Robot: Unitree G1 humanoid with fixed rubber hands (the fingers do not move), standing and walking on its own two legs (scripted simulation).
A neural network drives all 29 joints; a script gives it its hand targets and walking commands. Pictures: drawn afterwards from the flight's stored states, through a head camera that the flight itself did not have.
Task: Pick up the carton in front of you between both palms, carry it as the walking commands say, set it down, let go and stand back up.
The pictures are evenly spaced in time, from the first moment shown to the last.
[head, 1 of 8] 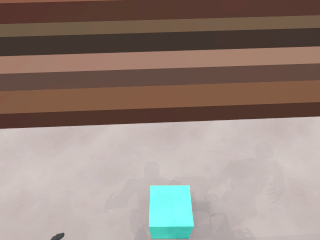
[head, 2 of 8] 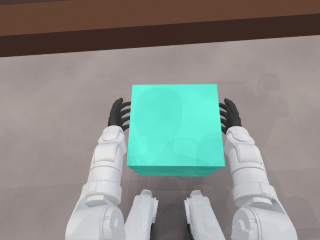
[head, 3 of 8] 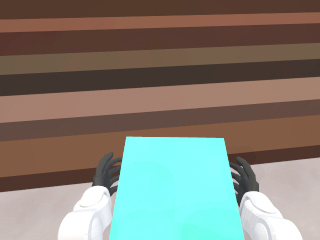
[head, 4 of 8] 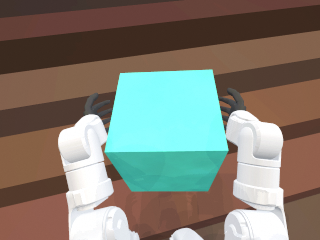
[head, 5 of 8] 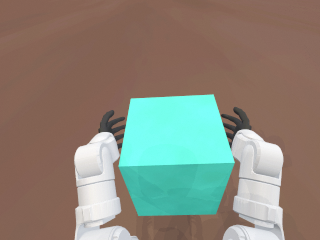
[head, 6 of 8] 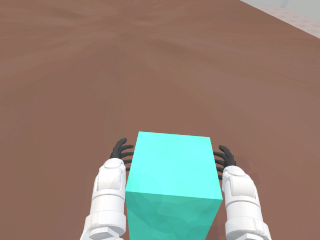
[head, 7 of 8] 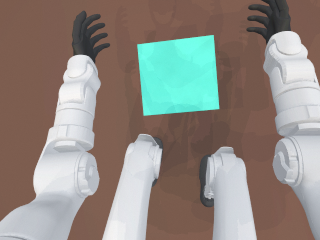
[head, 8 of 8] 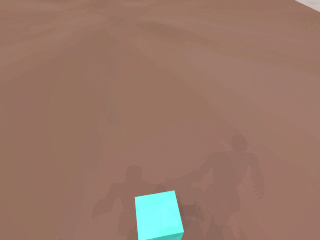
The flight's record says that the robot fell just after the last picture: no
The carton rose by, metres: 2.33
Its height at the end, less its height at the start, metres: +1.58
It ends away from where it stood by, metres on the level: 4.78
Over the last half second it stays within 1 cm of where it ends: yes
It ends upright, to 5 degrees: yes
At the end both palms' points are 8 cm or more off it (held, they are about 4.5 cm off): yes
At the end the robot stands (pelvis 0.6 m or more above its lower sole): yes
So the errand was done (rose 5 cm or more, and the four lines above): yes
